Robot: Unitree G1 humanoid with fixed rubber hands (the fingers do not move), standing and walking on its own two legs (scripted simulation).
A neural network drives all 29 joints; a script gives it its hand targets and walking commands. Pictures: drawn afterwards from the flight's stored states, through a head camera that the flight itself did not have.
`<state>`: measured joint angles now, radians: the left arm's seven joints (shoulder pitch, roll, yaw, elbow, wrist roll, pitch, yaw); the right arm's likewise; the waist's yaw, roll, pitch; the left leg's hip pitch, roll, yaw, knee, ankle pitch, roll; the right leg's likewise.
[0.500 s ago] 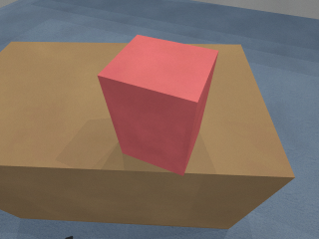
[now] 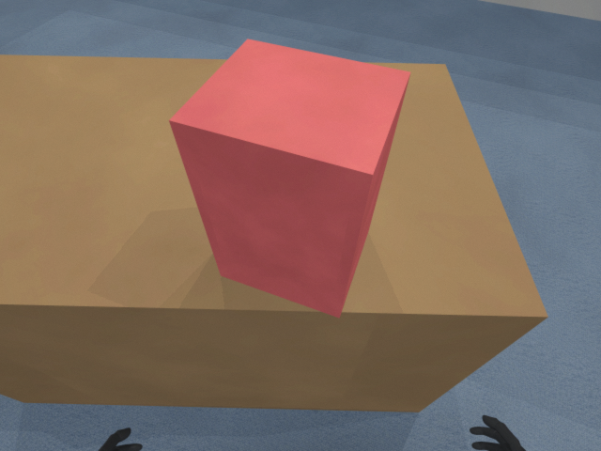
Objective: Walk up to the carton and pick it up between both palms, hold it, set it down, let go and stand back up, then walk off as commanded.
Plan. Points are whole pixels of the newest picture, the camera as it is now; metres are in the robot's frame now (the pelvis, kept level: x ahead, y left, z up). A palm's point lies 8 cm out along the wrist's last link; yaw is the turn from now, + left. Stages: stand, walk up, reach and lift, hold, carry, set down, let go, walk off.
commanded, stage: reach and lift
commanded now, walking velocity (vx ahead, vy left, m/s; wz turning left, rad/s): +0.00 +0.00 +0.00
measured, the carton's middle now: (298, 192) +0.42 +0.02 +0.10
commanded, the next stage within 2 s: none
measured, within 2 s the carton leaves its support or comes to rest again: neither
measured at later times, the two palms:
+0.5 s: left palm out of the picture +0.13 +0.30 -0.08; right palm out of the picture +0.08 -0.21 -0.06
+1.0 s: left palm (81, 412) +0.17 +0.28 -0.01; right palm out of the picture +0.12 -0.17 -0.01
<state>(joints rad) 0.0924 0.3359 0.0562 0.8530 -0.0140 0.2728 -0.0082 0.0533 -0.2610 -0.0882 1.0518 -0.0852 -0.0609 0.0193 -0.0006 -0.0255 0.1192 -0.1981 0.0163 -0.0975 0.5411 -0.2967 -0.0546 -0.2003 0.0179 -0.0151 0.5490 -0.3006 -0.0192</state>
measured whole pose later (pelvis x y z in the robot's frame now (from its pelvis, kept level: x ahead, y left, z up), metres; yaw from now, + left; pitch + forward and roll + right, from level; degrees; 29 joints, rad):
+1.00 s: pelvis +0.00 +0.04 +0.01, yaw -7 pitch -8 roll -1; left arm 0.33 0.37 0.06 0.05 -0.14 0.40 -0.10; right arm 0.47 -0.07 0.02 -0.04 0.05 0.27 -0.17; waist 0.05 -0.01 0.15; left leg 0.00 0.03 0.04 0.39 -0.25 -0.01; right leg -0.02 0.03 0.12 0.34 -0.18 0.03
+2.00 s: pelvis +0.01 +0.07 +0.01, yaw -6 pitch -8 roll -2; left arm 0.44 0.50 0.04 -0.47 -0.32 0.36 -0.13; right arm 0.59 -0.02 0.05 -0.59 0.20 0.42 -0.32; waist 0.09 -0.02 0.12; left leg 0.00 0.00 0.04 0.43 -0.29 0.03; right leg 0.03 0.00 0.11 0.28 -0.17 0.04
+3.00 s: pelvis +0.00 +0.06 +0.01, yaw -7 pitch -5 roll -1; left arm -0.34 0.50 0.13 -0.18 -0.33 0.82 -0.14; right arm -0.15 -0.14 -0.01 -0.34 0.38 0.65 -0.40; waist -0.04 -0.03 0.11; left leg -0.08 0.00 0.04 0.41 -0.25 0.03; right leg -0.06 0.00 0.12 0.29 -0.15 0.06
